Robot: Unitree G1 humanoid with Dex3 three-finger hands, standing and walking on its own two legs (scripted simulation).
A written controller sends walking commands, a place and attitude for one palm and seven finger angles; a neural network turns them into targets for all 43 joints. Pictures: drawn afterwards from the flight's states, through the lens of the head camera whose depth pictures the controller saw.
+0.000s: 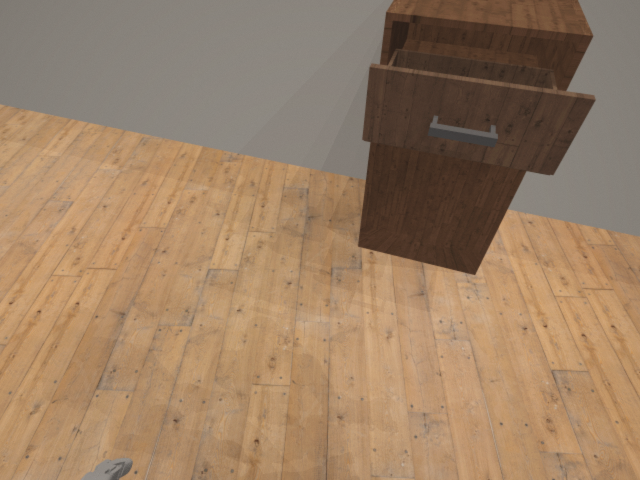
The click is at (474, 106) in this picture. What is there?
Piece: drawer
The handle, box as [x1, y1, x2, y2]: [428, 115, 497, 146]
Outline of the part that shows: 428,132 428,135 494,146 497,139 497,134 495,133 494,125 490,126 488,132 437,124 437,116 434,115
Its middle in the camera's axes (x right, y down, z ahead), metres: +0.30 -0.23 +0.83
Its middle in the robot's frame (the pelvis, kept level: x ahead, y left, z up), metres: +0.79 -0.27 +0.03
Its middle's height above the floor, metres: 0.80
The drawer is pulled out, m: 0.29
